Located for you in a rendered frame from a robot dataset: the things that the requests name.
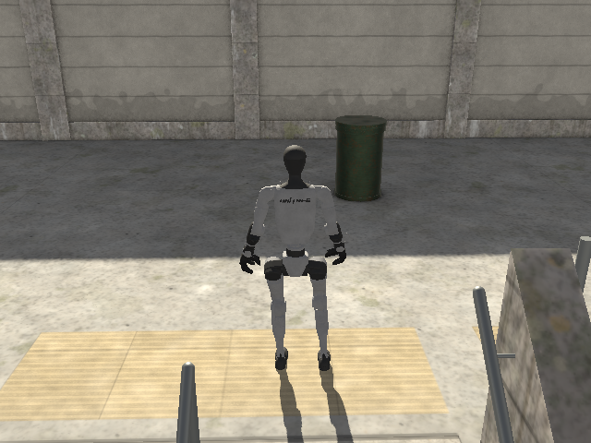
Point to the humanoid robot torso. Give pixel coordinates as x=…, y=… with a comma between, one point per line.
x=295, y=211

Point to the robot left upper arm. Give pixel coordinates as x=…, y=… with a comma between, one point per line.
x=266, y=194

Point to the left robot forearm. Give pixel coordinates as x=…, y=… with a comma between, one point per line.
x=250, y=243

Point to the right robot forearm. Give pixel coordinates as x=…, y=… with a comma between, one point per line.
x=337, y=240

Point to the robot left shin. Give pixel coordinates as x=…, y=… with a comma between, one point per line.
x=278, y=329

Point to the left robot hand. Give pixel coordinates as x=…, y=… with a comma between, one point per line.
x=250, y=260

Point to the right robot hand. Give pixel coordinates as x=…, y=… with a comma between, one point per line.
x=333, y=252

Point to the robot right upper arm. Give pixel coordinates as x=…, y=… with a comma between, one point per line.
x=323, y=193

